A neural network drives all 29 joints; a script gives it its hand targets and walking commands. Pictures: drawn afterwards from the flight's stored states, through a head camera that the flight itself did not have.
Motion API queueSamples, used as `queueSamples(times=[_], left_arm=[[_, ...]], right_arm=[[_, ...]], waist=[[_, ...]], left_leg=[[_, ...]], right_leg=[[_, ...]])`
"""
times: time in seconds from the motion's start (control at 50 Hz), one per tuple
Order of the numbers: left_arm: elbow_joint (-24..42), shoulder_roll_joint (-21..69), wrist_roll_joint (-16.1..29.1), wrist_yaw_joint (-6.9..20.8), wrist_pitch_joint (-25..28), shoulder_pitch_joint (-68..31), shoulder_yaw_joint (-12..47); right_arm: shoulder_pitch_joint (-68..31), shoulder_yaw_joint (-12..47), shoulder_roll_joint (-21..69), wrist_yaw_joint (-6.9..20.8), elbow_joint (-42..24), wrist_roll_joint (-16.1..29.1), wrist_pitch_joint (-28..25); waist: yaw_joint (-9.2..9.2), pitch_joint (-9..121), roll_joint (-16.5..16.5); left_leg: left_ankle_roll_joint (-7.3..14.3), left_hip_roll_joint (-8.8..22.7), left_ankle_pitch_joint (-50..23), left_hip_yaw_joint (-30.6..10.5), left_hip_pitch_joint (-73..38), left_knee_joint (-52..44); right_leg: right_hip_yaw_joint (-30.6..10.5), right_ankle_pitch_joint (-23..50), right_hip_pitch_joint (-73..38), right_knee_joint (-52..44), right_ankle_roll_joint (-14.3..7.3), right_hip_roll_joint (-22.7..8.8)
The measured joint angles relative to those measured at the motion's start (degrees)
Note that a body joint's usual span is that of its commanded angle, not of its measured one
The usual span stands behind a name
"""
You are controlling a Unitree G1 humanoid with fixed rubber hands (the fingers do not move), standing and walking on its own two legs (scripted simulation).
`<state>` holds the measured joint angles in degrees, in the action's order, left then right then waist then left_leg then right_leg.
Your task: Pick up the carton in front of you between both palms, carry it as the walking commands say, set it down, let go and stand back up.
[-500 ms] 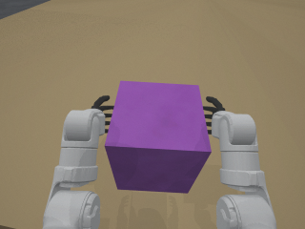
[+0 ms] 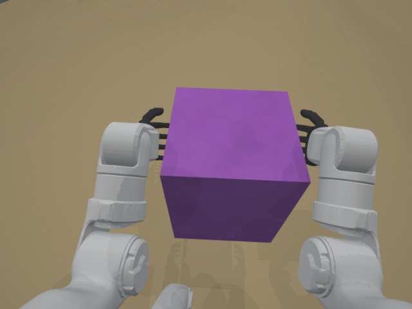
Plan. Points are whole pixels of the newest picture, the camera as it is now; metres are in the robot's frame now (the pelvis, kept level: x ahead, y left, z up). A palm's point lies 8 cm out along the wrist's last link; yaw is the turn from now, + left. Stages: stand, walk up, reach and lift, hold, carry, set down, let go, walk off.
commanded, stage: carry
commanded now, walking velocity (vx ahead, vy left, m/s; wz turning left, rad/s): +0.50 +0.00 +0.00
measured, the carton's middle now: (226, 170) +0.39 +0.03 +0.08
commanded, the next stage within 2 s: none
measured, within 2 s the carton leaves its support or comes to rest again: neither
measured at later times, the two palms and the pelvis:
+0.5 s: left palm out of the picture +0.74 +0.29 +0.31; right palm out of the picture +0.76 -0.01 +0.31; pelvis +0.36 +0.13 +0.11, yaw +2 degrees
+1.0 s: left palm out of the picture +1.08 +0.39 +0.22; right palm out of the picture +1.06 +0.10 +0.22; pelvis +0.72 +0.26 +0.14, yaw -1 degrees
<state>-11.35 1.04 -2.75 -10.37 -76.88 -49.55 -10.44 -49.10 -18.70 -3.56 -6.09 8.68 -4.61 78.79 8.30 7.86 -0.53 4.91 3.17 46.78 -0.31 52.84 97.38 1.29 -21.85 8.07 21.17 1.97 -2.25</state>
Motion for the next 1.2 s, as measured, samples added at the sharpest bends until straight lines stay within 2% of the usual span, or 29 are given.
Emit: queueSamples(times=[0.04, 0.06, 0.08, 0.1, 0.16, 0.18, 0.22, 0.24, 0.28, 0.32, 0.34, 0.36, 0.4, 0.42, 0.44, 0.46, 0.5, 0.54, 0.6, 0.68, 0.74, 0.82, 0.86, 0.9, 0.96, 1.04, 1.12, 1.16, 1.2], left_arm=[[1.2, -0.2, 0.4, -0.4, 0.5, 0.1, -0.2], [2.5, -0.6, 0.8, -0.5, 0.6, 0.7, -0.7], [4.2, -1.1, 1.1, -0.5, 0.5, 2.0, -1.6], [6.1, -1.9, 1.6, -0.2, 0.4, 3.1, -3.0], [10.2, -3.0, 2.6, 0.8, 1.0, 4.4, -6.2], [11.6, -2.3, 2.3, 1.0, 1.1, 4.4, -7.0], [14.8, -0.5, 1.2, 1.3, 1.4, 4.8, -7.7], [16.5, 0.6, 0.5, 1.4, 1.7, 5.3, -7.6], [19.3, 2.7, -1.0, 1.7, 2.4, 6.1, -7.3], [21.0, 3.9, -2.9, 2.2, 3.1, 6.0, -6.7], [21.0, 4.3, -3.5, 2.9, 3.5, 5.6, -6.4], [20.5, 4.6, -4.3, 3.1, 4.0, 4.8, -5.9], [18.7, 5.2, -6.0, 3.1, 4.7, 2.7, -4.5], [18.0, 5.2, -7.0, 2.6, 4.6, 1.6, -3.8], [17.7, 4.4, -7.5, 2.4, 4.5, 0.6, -3.5], [17.0, 3.3, -7.5, 2.2, 4.1, -0.3, -3.1], [14.2, 1.2, -6.3, 1.6, 2.4, -1.8, -2.9], [11.2, -0.6, -4.1, 1.1, -0.3, -3.0, -3.3], [6.2, -2.1, -1.0, -0.5, -2.8, -5.0, -3.9], [-0.8, -2.1, -0.2, -1.5, -3.1, -7.9, -5.3], [-5.9, -1.4, -1.1, -1.3, -1.7, -8.8, -6.3], [-9.2, -0.4, -3.5, 0.2, 0.0, -6.7, -6.9], [-9.1, -0.4, -4.6, 1.7, 1.1, -4.2, -6.6], [-7.7, 0.1, -5.3, 2.6, 2.5, -0.6, -6.3], [-2.3, 2.7, -6.5, 2.7, 3.0, 6.2, -5.7], [9.2, 7.5, -7.9, 2.2, 5.5, 15.6, -4.3], [21.4, 10.9, -8.3, 2.5, 9.4, 26.5, -0.8], [24.5, 9.1, -7.2, 2.9, 10.0, 30.2, 2.6], [26.6, 8.2, -6.3, 2.6, 10.2, 32.7, 4.5]], right_arm=[[-0.9, -0.4, 0.4, 0.3, -0.2, -0.7, -0.8], [-1.1, -0.3, 1.2, 0.3, -0.2, -1.1, -1.5], [-0.9, 0.1, 2.7, 0.2, -0.1, -1.8, -2.6], [-0.9, 0.9, 4.3, -0.2, -0.3, -2.3, -3.6], [2.7, 3.9, 7.7, -2.7, -6.3, -2.2, -5.0], [4.7, 4.5, 8.2, -3.4, -9.3, -1.6, -5.1], [8.0, 4.8, 8.8, -4.5, -14.5, -0.3, -5.4], [9.2, 4.6, 9.0, -4.8, -16.6, 0.2, -5.5], [10.6, 3.6, 8.9, -4.6, -19.7, 1.0, -5.7], [10.1, 2.6, 8.5, -4.4, -20.6, 1.8, -5.8], [9.4, 2.1, 8.1, -4.5, -20.5, 2.2, -5.9], [8.8, 1.5, 7.4, -4.4, -20.3, 2.7, -6.0], [7.4, 0.6, 5.2, -4.0, -19.7, 3.5, -5.5], [5.9, 0.6, 4.1, -3.5, -18.2, 3.6, -5.3], [3.4, 1.1, 3.0, -2.9, -15.5, 3.5, -5.7], [1.2, 1.9, 2.2, -3.0, -12.7, 3.4, -5.9], [-1.5, 3.3, 1.4, -3.0, -8.5, 2.2, -4.3], [-3.5, 4.1, 1.5, -3.1, -5.5, 0.6, -1.4], [-5.7, 3.7, 1.6, -2.8, -1.8, -1.6, 2.3], [-7.2, 1.6, 1.8, -2.4, 2.8, -3.6, 3.8], [-6.9, 0.3, 1.9, -2.2, 5.8, -4.4, 3.4], [-4.7, 0.1, 2.7, -2.2, 9.2, -5.0, 1.6], [-2.8, 0.8, 3.9, -2.4, 9.8, -5.5, 0.0], [0.1, 1.7, 5.4, -2.7, 9.3, -6.0, -1.7], [6.8, 2.4, 7.3, -3.4, 4.8, -5.5, -2.6], [16.4, 2.0, 10.5, -4.5, -6.7, -4.1, -4.5], [26.5, 2.6, 14.5, -3.3, -18.3, -4.1, -8.3], [30.4, 5.8, 13.8, -2.8, -21.8, -3.1, -9.3], [32.5, 8.3, 12.8, -3.9, -23.9, -2.0, -9.2]], waist=[[0.37, -2.6, 0.5], [-0.09, -4.0, 1.3], [-1.42, -5.3, 2.5], [-3.49, -6.7, 2.7], [-9.5, -11.3, 1.2], [-10.6, -12.8, 1.5], [-12.03, -16.1, 2.3], [-12.69, -17.1, 2.3], [-14.24, -18.2, 1.4], [-15.81, -17.6, 0.5], [-16.17, -17.1, 0.4], [-16.0, -16.8, 0.7], [-14.25, -15.5, 2.3], [-13.11, -14.1, 3.0], [-11.55, -13.2, 2.0], [-10.11, -12.8, 1.1], [-7.46, -11.2, 1.1], [-5.2, -9.6, 2.2], [-2.67, -7.8, 2.9], [-0.9, -5.8, 2.4], [-1.32, -4.5, 1.4], [-3.93, -3.0, 0.4], [-5.91, -2.9, 0.8], [-7.69, -4.5, 1.1], [-9.17, -7.5, 0.2], [-10.08, -11.2, -0.4], [-9.66, -11.9, 0.1], [-9.18, -11.5, 0.2], [-8.67, -10.2, 0.1]], left_leg=[[0.8, 1.3, 3.2, 0.2, 2.7, -10.9], [0.9, 1.1, -2.7, 1.6, 1.4, -18.7], [1.5, -0.5, -6.9, 3.5, -1.5, -20.4], [1.2, -1.8, -3.1, 4.7, -4.0, -20.4], [-2.5, -2.5, 1.0, 4.4, -12.1, -24.5], [-2.3, -3.0, 0.2, 4.5, -15.1, -27.0], [-0.8, -3.6, -9.2, 5.4, -21.0, -32.6], [-0.7, -3.9, -10.5, 5.7, -24.7, -36.5], [-0.6, -4.3, -11.2, 5.3, -32.2, -45.5], [0.1, -4.4, -18.2, 4.3, -39.4, -55.5], [0.2, -4.6, -19.0, 4.0, -42.2, -58.3], [0.1, -4.9, -19.9, 3.9, -44.0, -58.3], [-0.3, -6.2, -25.2, 4.6, -43.9, -48.8], [0.1, -7.0, -26.0, 4.4, -42.5, -41.4], [0.3, -7.0, -24.0, 3.1, -40.3, -34.1], [0.2, -7.0, -21.9, 1.3, -37.6, -27.6], [-0.4, -6.6, -20.7, -0.9, -31.5, -19.8], [-1.3, -5.5, -21.8, -1.4, -25.8, -20.0], [-2.5, -3.2, -23.9, -0.5, -18.7, -27.7], [-3.5, -1.0, -30.7, 1.4, -13.5, -42.8], [-3.2, -0.9, -39.8, 4.1, -14.2, -56.5], [-1.9, -2.2, -48.9, 8.7, -21.5, -71.1], [-0.8, -2.9, -46.1, 10.0, -24.2, -70.2], [1.1, -3.3, -41.1, 10.8, -24.9, -67.2], [1.3, -3.1, -40.1, 10.8, -29.5, -71.3], [2.0, -3.3, -39.4, 10.3, -35.5, -77.7], [2.0, -3.9, -37.3, 9.5, -40.9, -81.7], [1.9, -4.2, -35.8, 9.0, -44.0, -83.2], [1.7, -4.4, -34.2, 8.5, -47.3, -84.8]], right_leg=[[-1.0, -1.0, -3.1, -1.7, 1.6, -2.3], [-1.2, -1.7, -4.8, -1.8, 2.2, -4.4], [-1.1, -2.3, -4.7, 1.4, 2.3, -7.0], [-2.3, 0.0, -1.4, 11.7, 1.9, -7.9], [-10.8, -6.2, 14.2, 55.7, 0.7, 0.8], [-11.3, -7.1, 19.1, 65.8, -0.5, 3.1], [-9.6, -8.4, 27.3, 75.3, -2.3, 5.1], [-7.9, -9.3, 30.9, 75.8, -2.9, 5.3], [-3.2, -11.0, 36.0, 68.0, -3.7, 4.9], [1.5, -6.9, 38.2, 52.3, -4.4, 5.1], [3.5, -0.9, 37.2, 41.3, -4.4, 5.7], [5.5, 7.3, 34.4, 29.8, -4.1, 6.3], [8.9, 23.8, 25.8, 10.9, -5.8, 6.1], [8.8, 24.0, 22.0, 7.6, -8.4, 5.9], [8.3, 18.8, 20.7, 9.3, -11.0, 6.7], [8.0, 14.7, 19.9, 11.5, -11.9, 7.4], [7.2, 10.8, 17.3, 12.3, -11.2, 7.6], [6.2, 9.3, 14.0, 10.6, -10.0, 7.0], [5.1, 7.1, 8.7, 6.8, -9.1, 5.8], [3.8, 4.4, 1.7, 2.1, -7.2, 4.4], [3.3, 1.8, -4.1, -1.0, -5.3, 3.3], [3.5, -3.6, -10.1, 1.1, -2.5, 1.6], [3.1, -5.6, -6.6, 14.9, -1.7, -0.1], [-0.4, -5.1, 1.6, 32.6, -1.6, 0.6], [-0.3, 0.0, 12.2, 42.8, -2.1, 1.1], [1.6, 4.7, 22.0, 39.2, -1.4, -0.3], [2.9, 7.3, 28.6, 35.3, -0.6, -1.6], [3.9, 9.0, 30.6, 34.0, -0.4, -2.0], [4.9, 10.9, 31.6, 32.0, -0.4, -1.9]])
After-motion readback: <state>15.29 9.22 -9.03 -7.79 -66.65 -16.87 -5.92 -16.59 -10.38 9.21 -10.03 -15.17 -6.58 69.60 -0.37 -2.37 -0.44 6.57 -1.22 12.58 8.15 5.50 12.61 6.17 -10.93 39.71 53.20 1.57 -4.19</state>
